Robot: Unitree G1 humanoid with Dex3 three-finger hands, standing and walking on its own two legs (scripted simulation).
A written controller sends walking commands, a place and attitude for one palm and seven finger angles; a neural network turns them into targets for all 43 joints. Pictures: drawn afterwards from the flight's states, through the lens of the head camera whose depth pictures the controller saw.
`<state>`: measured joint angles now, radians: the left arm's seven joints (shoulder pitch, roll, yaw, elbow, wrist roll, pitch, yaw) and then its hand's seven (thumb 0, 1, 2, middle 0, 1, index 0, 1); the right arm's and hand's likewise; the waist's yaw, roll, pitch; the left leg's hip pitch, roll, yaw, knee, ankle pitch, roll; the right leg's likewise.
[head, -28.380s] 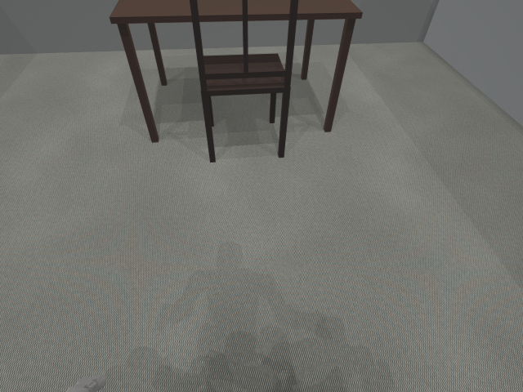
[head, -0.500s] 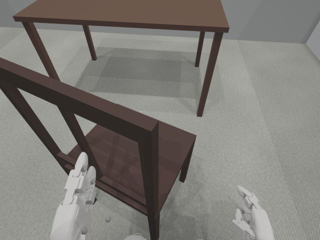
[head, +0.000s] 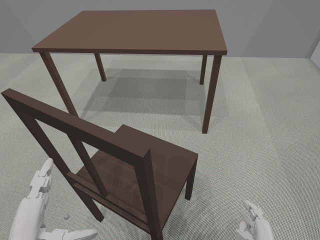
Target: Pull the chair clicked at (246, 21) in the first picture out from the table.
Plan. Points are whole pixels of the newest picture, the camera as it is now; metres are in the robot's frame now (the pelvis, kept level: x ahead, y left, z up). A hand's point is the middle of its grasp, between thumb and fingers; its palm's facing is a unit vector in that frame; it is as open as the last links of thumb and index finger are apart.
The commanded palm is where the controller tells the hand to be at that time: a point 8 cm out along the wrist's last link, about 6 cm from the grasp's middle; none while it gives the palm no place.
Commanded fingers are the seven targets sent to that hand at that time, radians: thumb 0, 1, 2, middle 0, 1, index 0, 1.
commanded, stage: draw the hand back to the body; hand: left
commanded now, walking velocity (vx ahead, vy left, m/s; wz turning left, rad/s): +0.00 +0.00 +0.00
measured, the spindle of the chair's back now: (91, 169) +0.32 +0.25 -0.02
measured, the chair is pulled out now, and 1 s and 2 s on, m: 0.61 0.61 0.61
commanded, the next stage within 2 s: step back with the hand held close in 0.80 s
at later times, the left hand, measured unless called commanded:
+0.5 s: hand (14, 156) +0.20 +0.27 +0.21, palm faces +0.49 -0.76 -0.43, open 8.5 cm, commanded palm +0.15 +0.31 +0.21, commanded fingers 0.00 0.90 0.90 -0.20 -0.30 -0.20 -0.30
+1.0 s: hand (17, 158) +0.21 +0.27 +0.20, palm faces +0.46 -0.78 -0.42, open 7.4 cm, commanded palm +0.15 +0.31 +0.21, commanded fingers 0.00 0.90 0.90 -0.20 -0.30 -0.20 -0.30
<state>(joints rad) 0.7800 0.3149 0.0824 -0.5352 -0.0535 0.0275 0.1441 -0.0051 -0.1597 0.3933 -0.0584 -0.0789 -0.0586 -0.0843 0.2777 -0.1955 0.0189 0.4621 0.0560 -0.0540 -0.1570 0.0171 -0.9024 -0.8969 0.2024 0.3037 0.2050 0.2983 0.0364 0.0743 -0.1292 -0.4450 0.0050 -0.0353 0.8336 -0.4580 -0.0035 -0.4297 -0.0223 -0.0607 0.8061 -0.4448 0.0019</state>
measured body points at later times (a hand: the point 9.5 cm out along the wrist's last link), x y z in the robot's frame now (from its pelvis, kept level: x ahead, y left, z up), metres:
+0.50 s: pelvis +0.01 +0.00 +0.03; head -0.01 -0.02 +0.48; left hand +0.17 +0.31 +0.23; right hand +0.20 -0.21 -0.05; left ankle -0.02 +0.12 -0.70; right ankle -0.02 -0.12 -0.70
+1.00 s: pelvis +0.01 +0.01 +0.04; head +0.00 -0.02 +0.49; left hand +0.17 +0.31 +0.22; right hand +0.20 -0.21 -0.05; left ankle -0.02 +0.12 -0.70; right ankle -0.02 -0.12 -0.70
